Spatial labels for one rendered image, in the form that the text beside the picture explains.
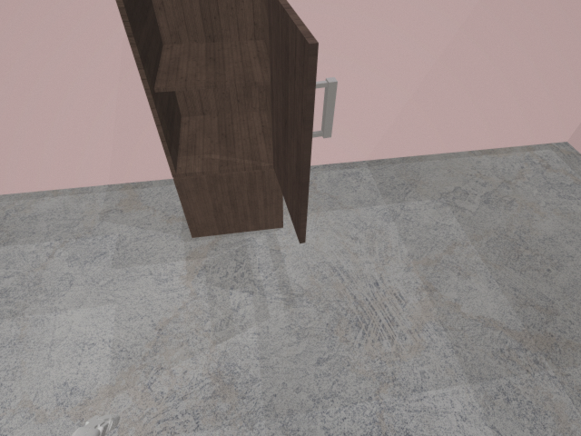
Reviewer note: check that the cupboard door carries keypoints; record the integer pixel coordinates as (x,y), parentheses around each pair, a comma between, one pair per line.
(293,64)

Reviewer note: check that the handle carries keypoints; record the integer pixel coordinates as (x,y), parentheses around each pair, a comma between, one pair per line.
(328,107)

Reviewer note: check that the left robot hand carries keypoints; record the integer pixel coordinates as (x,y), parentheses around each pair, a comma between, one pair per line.
(98,426)

